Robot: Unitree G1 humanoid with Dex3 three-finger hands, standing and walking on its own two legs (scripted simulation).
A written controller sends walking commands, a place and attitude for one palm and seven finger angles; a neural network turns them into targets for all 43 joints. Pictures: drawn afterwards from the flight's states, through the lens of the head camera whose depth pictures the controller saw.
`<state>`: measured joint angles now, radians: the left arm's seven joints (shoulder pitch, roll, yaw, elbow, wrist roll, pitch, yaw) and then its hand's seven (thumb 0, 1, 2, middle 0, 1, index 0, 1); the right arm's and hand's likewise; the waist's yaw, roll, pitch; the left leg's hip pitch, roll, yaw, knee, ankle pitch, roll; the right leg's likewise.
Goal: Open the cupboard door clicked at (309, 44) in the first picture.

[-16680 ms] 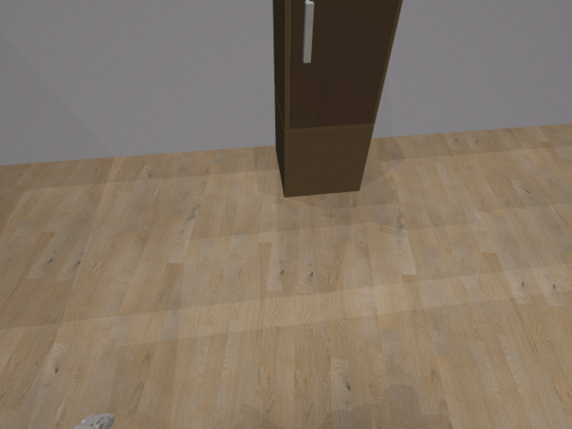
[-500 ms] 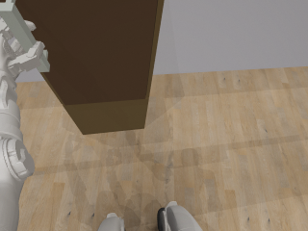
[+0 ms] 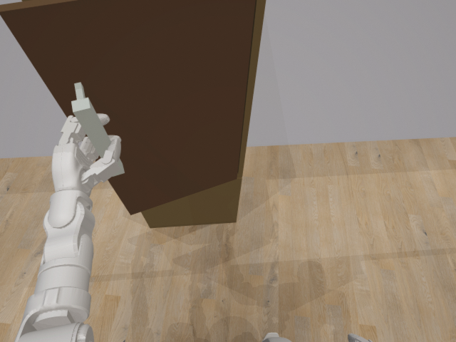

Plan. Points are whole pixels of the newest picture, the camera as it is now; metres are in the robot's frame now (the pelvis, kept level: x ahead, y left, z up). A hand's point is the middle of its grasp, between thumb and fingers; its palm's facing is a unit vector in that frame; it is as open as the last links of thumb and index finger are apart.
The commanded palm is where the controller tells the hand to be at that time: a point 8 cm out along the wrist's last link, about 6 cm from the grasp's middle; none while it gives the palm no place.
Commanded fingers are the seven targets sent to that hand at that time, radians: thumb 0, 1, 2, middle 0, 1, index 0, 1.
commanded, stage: pull the door open along its arc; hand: left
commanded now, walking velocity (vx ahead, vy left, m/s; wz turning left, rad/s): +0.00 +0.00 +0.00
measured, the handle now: (100, 133) +0.47 +0.23 +0.08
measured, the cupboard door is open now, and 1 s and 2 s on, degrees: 18 50 50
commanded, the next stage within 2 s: open thumb and fingers to let go in 0.44 s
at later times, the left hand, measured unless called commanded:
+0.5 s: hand (181, 223) +0.29 +0.07 +0.08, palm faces +0.43 -0.90 -0.03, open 7.1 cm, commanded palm +0.24 +0.11 +0.07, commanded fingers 0.00 0.90 0.90 -0.40 -1.35 -0.40 -1.35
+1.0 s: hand (181, 222) +0.29 +0.07 +0.08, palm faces +0.47 -0.88 -0.02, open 11.9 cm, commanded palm +0.25 +0.11 +0.07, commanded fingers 0.00 -0.50 0.30 -0.28 -1.10 -0.28 -1.10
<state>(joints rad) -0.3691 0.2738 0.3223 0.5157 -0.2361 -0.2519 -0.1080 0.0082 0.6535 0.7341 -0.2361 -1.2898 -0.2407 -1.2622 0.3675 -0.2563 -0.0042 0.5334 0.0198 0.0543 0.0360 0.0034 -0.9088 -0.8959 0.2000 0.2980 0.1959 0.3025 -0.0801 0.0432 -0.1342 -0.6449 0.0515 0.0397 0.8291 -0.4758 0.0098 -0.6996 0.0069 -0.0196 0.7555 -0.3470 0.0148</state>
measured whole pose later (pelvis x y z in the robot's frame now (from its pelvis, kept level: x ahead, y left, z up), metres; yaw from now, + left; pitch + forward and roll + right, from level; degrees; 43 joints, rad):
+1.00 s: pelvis -0.04 -0.05 +0.00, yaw +5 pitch +6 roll +1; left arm -0.09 -0.09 -0.08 0.24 0.05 -0.17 0.54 0.01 -0.13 0.47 -0.29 -1.21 -0.28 -1.20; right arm 0.22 -0.20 0.00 0.63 -0.07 0.02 -0.03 0.01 -0.91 -0.90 0.20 0.30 0.20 0.30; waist 0.00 0.04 -0.09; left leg -0.49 0.03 -0.03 0.79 -0.41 -0.04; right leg -0.55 -0.02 -0.09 0.80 -0.36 -0.04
